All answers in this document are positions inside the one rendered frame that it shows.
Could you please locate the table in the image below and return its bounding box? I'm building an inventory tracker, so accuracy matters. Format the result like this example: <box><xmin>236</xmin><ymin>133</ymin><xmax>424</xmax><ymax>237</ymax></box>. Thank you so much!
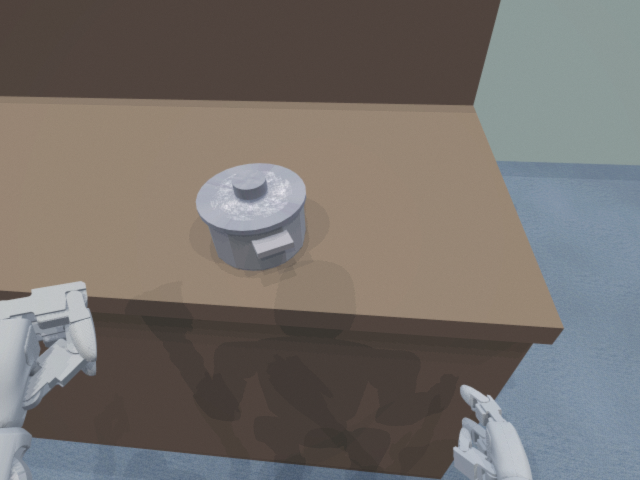
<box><xmin>0</xmin><ymin>0</ymin><xmax>564</xmax><ymax>479</ymax></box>

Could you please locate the robot right hand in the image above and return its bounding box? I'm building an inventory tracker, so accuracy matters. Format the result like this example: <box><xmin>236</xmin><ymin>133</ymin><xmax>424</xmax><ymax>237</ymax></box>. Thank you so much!
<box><xmin>453</xmin><ymin>385</ymin><xmax>533</xmax><ymax>480</ymax></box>

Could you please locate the lid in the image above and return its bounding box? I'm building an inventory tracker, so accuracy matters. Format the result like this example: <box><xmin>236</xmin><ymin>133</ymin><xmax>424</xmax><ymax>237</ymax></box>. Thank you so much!
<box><xmin>196</xmin><ymin>163</ymin><xmax>306</xmax><ymax>235</ymax></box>

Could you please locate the robot left forearm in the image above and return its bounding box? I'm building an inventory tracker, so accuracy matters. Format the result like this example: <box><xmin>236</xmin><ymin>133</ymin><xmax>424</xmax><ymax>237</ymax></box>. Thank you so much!
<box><xmin>0</xmin><ymin>427</ymin><xmax>32</xmax><ymax>480</ymax></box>

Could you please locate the robot left hand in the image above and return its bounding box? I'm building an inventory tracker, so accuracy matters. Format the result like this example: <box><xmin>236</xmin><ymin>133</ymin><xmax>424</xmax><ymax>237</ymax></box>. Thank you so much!
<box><xmin>0</xmin><ymin>281</ymin><xmax>97</xmax><ymax>428</ymax></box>

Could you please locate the pot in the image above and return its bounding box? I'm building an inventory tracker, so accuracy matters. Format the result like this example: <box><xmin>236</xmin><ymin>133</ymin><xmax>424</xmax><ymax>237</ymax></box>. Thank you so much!
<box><xmin>208</xmin><ymin>207</ymin><xmax>306</xmax><ymax>271</ymax></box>

